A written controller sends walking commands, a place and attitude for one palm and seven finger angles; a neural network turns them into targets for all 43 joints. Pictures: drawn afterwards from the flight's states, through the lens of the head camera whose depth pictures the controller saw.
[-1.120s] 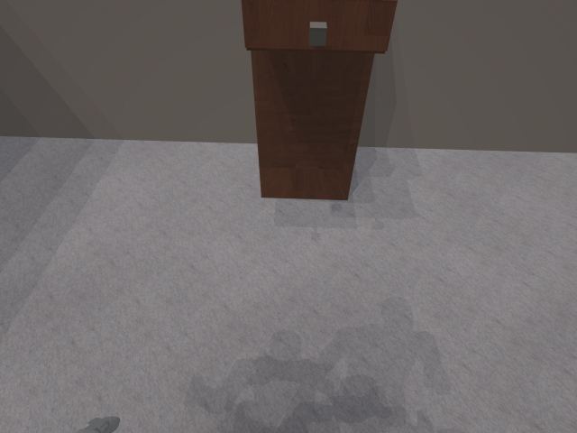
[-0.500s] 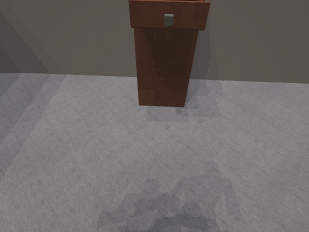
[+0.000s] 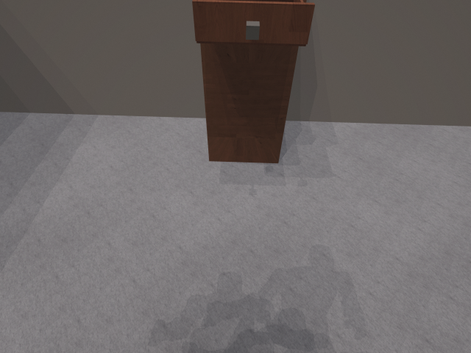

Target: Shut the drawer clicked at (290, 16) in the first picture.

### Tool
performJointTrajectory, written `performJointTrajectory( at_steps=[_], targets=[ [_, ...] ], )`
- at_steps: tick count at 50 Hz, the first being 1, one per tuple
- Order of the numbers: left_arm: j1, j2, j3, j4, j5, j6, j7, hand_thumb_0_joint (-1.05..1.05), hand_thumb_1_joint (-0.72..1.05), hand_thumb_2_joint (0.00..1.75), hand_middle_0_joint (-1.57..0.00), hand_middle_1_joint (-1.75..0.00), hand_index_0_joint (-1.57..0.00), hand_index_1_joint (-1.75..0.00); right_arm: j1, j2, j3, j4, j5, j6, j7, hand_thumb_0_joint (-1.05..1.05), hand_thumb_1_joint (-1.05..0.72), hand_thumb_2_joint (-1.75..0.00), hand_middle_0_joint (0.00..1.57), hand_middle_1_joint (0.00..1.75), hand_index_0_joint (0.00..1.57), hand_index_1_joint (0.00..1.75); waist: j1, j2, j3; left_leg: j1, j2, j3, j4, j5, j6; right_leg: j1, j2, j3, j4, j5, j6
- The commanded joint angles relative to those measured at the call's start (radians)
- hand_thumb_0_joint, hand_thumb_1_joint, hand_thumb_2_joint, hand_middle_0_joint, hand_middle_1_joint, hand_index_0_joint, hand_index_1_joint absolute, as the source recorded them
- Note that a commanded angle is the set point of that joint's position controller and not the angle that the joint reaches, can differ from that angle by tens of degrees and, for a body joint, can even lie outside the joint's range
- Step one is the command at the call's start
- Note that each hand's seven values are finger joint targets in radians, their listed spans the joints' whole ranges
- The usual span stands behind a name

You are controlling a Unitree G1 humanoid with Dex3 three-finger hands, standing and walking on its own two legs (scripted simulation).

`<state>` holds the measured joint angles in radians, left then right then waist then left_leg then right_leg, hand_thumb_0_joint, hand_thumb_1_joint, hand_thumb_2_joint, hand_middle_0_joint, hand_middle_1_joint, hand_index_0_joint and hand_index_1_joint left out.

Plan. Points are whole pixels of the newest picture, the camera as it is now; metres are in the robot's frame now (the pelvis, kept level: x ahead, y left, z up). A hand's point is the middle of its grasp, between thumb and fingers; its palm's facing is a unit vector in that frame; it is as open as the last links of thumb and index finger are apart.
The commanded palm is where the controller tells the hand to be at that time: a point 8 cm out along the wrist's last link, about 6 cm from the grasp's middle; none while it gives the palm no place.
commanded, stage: look at it before walking up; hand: left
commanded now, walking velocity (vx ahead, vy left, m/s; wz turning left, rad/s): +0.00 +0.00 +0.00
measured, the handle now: (252, 28) +1.02 +0.01 +0.14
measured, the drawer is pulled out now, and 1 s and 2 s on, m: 0.28 0.28 0.28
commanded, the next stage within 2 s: walk to a spot facing it in 0.32 s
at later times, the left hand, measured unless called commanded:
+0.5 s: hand out of the picture +0.08 +0.25 -0.16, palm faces -0.03 -0.94 -0.33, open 7.4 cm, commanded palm none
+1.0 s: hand out of the picture +0.12 +0.13 -0.17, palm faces -0.19 -0.96 -0.19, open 7.4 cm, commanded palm none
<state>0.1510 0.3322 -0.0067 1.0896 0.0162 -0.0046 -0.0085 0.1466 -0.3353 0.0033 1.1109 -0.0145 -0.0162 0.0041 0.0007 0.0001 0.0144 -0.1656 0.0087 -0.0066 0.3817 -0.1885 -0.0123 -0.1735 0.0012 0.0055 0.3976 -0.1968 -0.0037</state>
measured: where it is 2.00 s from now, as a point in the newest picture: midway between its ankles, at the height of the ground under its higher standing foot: (256, 315)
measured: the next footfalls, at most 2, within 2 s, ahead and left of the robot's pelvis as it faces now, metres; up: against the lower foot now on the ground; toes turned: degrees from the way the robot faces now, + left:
left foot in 1.28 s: +0.41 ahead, +0.03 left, +0.00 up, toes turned -17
right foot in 1.88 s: +0.43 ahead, -0.21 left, +0.00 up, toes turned -51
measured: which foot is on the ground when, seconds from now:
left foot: down 0.00-0.80, up 0.82-1.00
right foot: down 0.00-1.00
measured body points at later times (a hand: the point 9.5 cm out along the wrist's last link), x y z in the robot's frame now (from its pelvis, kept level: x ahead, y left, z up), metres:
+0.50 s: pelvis +0.01 +0.00 +0.00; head +0.01 +0.00 +0.45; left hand +0.08 +0.30 -0.13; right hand +0.09 -0.29 -0.13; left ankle +0.01 +0.13 -0.74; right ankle +0.01 -0.12 -0.74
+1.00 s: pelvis +0.11 -0.05 +0.00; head +0.12 -0.06 +0.45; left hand +0.13 +0.18 -0.15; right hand +0.10 -0.30 -0.15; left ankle +0.16 +0.09 -0.66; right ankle +0.07 -0.12 -0.74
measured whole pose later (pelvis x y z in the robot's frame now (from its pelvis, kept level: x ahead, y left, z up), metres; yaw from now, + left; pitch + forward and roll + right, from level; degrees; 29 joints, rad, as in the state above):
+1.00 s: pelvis +0.11 -0.05 +0.00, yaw -16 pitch +0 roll +0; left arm 0.41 0.15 0.04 1.03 0.03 -0.04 -0.01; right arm 0.22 -0.22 -0.05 1.02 -0.03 -0.01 0.02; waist 0.03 0.01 0.02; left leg -0.55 0.11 0.06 1.10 -0.27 -0.04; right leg -0.17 0.06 0.00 0.43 -0.26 -0.07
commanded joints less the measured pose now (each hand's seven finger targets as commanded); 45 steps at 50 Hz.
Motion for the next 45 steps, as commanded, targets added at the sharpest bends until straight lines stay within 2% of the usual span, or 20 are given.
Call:
performJointTrajectory(
  at_steps=[1,9,21,23,24,26,29,31,32,33,35,37,38,39,40,41,42,43,44,45],
  targets=[
    [-0.04,0.211,0.041,-0.065,-0.004,-0.024,0.018,0.0,0.9,0.9,-0.2,-0.3,-0.2,-0.3,-0.046,-0.196,-0.04,-0.06,0.004,-0.02,-0.015,0.0,-0.9,-0.9,0.2,0.3,0.2,0.3,0.0,-0.009,-0.03,0.01,0.102,-0.09,-0.06,0.055,0.037,-0.013,-0.123,0.121,-0.092,0.015,-0.031],
    [-0.032,0.21,0.04,-0.063,-0.004,-0.026,0.019,0.0,0.9,0.9,-0.2,-0.3,-0.2,-0.3,-0.05,-0.199,-0.04,-0.06,0.006,-0.022,-0.017,0.0,-0.9,-0.9,0.2,0.3,0.2,0.3,0.0,0.0,-0.061,0.036,0.111,-0.087,-0.054,0.116,0.037,0.017,-0.121,0.113,-0.076,0.116,-0.031],
    [-0.033,0.209,0.038,-0.059,-0.004,-0.023,0.02,0.0,0.9,0.9,-0.2,-0.3,-0.2,-0.3,-0.062,-0.202,-0.039,-0.058,0.006,-0.021,-0.017,0.0,-0.9,-0.9,0.2,0.3,0.2,0.3,0.002,0.005,-0.045,0.047,0.113,-0.087,-0.075,0.11,0.038,0.019,-0.12,0.11,-0.085,0.108,-0.026],
    [0.022,0.11,0.02,-0.039,-0.004,-0.005,0.021,0.0,0.9,0.9,-0.2,-0.3,-0.2,-0.3,-0.008,-0.099,-0.019,-0.036,-0.002,-0.007,-0.015,0.0,-0.9,-0.9,0.2,0.3,0.2,0.3,0.001,-0.007,-0.042,0.056,0.11,-0.049,-0.044,0.009,0.019,-0.01,-0.108,0.122,-0.079,0.001,-0.018],
    [0.043,0.096,0.02,-0.038,-0.001,0.005,0.018,0.0,0.9,0.9,-0.2,-0.3,-0.2,-0.3,0.024,-0.08,-0.018,-0.037,-0.004,0.0,-0.014,0.0,-0.9,-0.9,0.2,0.3,0.2,0.3,0.0,-0.019,-0.036,0.05,0.106,-0.037,-0.029,-0.092,0.018,-0.035,-0.098,0.138,-0.074,-0.104,-0.022],
    [0.054,0.101,0.03,-0.059,0.004,0.019,0.007,0.0,0.9,0.9,-0.2,-0.3,-0.2,-0.3,0.038,-0.093,-0.031,-0.047,-0.009,0.007,-0.013,0.0,-0.9,-0.9,0.2,0.3,0.2,0.3,0.0,-0.01,0.036,0.004,0.112,-0.037,-0.041,-0.281,0.027,-0.118,-0.075,0.158,-0.066,-0.274,-0.033],
    [0.076,0.093,0.047,-0.101,0.007,0.022,-0.008,0.0,0.9,0.9,-0.2,-0.3,-0.2,-0.3,0.074,-0.134,-0.056,-0.075,-0.008,0.007,-0.015,0.0,-0.9,-0.9,0.2,0.3,0.2,0.3,-0.007,0.044,0.098,0.009,0.176,-0.101,-0.081,-0.439,0.067,-0.248,-0.017,0.132,0.049,-0.338,-0.039],
    [0.078,0.048,0.052,-0.13,0.006,0.015,-0.017,0.0,0.9,0.9,-0.2,-0.3,-0.2,-0.3,0.106,-0.168,-0.078,-0.088,-0.005,-0.003,-0.019,0.0,-0.9,-0.9,0.2,0.3,0.2,0.3,-0.02,0.159,0.117,0.043,0.299,-0.209,-0.167,-0.488,0.135,-0.337,0.038,0.019,0.278,-0.244,-0.021],
    [0.047,0.03,0.056,-0.153,0.006,0.012,-0.021,0.0,0.9,0.9,-0.2,-0.3,-0.2,-0.3,0.121,-0.168,-0.086,-0.092,-0.004,-0.013,-0.02,0.0,-0.9,-0.9,0.2,0.3,0.2,0.3,-0.029,0.178,0.116,0.07,0.361,-0.228,-0.197,-0.412,0.175,-0.383,0.004,-0.015,0.386,-0.265,-0.011],
    [0.024,0.024,0.06,-0.171,0.008,0.009,-0.025,0.0,0.9,0.9,-0.2,-0.3,-0.2,-0.3,0.136,-0.158,-0.088,-0.095,-0.006,-0.021,-0.02,0.0,-0.9,-0.9,0.2,0.3,0.2,0.3,-0.037,0.167,0.119,0.102,0.38,-0.212,-0.192,-0.319,0.193,-0.423,-0.027,-0.006,0.428,-0.295,-0.006],
    [0.029,0.0,0.066,-0.185,0.007,-0.003,-0.032,0.0,0.9,0.9,-0.2,-0.3,-0.2,-0.3,0.136,-0.129,-0.088,-0.098,-0.009,-0.03,-0.022,0.0,-0.9,-0.9,0.2,0.3,0.2,0.3,-0.026,0.128,0.095,0.106,0.378,-0.126,-0.13,-0.146,0.182,-0.382,-0.064,-0.017,0.387,-0.298,-0.007],
    [0.145,-0.03,0.072,-0.152,0.006,-0.008,-0.037,0.0,0.9,0.9,-0.2,-0.3,-0.2,-0.3,0.085,-0.109,-0.085,-0.109,-0.011,-0.032,-0.022,0.0,-0.9,-0.9,0.2,0.3,0.2,0.3,0.036,0.107,0.047,0.006,0.317,0.023,0.009,-0.061,0.121,-0.158,-0.048,-0.073,0.242,-0.194,-0.012],
    [0.28,-0.024,0.079,-0.107,0.01,-0.013,-0.035,0.0,0.9,0.9,-0.2,-0.3,-0.2,-0.3,0.054,-0.096,-0.084,-0.116,-0.01,-0.03,-0.021,0.0,-0.9,-0.9,0.2,0.3,0.2,0.3,0.1,0.046,-0.003,-0.081,0.253,0.1,0.205,-0.083,0.077,0.026,-0.011,-0.096,0.127,-0.08,-0.021],
    [0.407,0.082,0.101,-0.071,0.017,-0.028,-0.02,0.0,0.9,0.9,-0.2,-0.3,-0.2,-0.3,0.047,-0.031,-0.069,-0.147,0.003,-0.028,-0.011,0.0,-0.9,-0.9,0.2,0.3,0.2,0.3,0.148,-0.257,-0.04,-0.326,0.142,0.2,0.52,-0.212,0.017,0.218,-0.154,0.179,-0.042,-0.19,-0.079],
    [0.481,0.161,0.115,-0.059,0.005,-0.037,-0.002,0.0,0.9,0.9,-0.2,-0.3,-0.2,-0.3,-0.018,0.018,-0.053,-0.208,0.001,-0.036,-0.003,0.0,-0.9,-0.9,0.2,0.3,0.2,0.3,0.16,-0.419,-0.005,-0.56,0.033,0.166,0.778,-0.412,-0.015,0.241,-0.364,0.611,-0.197,-0.137,-0.169],
    [0.472,0.14,0.115,-0.067,-0.005,-0.038,0.014,0.0,0.9,0.9,-0.2,-0.3,-0.2,-0.3,-0.043,-0.014,-0.063,-0.216,-0.003,-0.04,-0.004,0.0,-0.9,-0.9,0.2,0.3,0.2,0.3,0.144,-0.257,-0.008,-0.589,0.074,0.044,0.832,-0.347,0.001,0.258,-0.371,0.615,-0.196,-0.121,-0.214],
    [0.404,0.103,0.109,-0.085,-0.006,-0.041,0.015,0.0,0.9,0.9,-0.2,-0.3,-0.2,-0.3,-0.045,-0.011,-0.069,-0.206,0.001,-0.043,-0.001,0.0,-0.9,-0.9,0.2,0.3,0.2,0.3,0.114,-0.176,0.03,-0.583,0.114,0.028,0.834,-0.252,0.006,0.182,-0.337,0.547,-0.193,-0.181,-0.225],
    [0.353,0.08,0.102,-0.1,-0.002,-0.044,0.013,0.0,0.9,0.9,-0.2,-0.3,-0.2,-0.3,-0.048,-0.001,-0.068,-0.2,-0.002,-0.043,0.0,0.0,-0.9,-0.9,0.2,0.3,0.2,0.3,0.091,-0.133,0.05,-0.568,0.127,0.023,0.84,-0.208,-0.002,0.108,-0.317,0.534,-0.201,-0.229,-0.229],
    [0.302,0.047,0.095,-0.115,0.002,-0.047,0.017,0.0,0.9,0.9,-0.2,-0.3,-0.2,-0.3,-0.032,0.003,-0.072,-0.186,-0.008,-0.039,0.003,0.0,-0.9,-0.9,0.2,0.3,0.2,0.3,0.063,-0.07,0.067,-0.533,0.14,0.013,0.821,-0.16,-0.009,0.051,-0.299,0.475,-0.204,-0.221,-0.223],
    [0.279,0.026,0.09,-0.12,0.006,-0.052,0.017,0.0,0.9,0.9,-0.2,-0.3,-0.2,-0.3,-0.011,0.019,-0.072,-0.178,-0.011,-0.034,0.005,0.0,-0.9,-0.9,0.2,0.3,0.2,0.3,0.039,-0.048,0.074,-0.501,0.141,0.019,0.787,-0.127,-0.019,0.005,-0.279,0.416,-0.209,-0.168,-0.211]
  ],
)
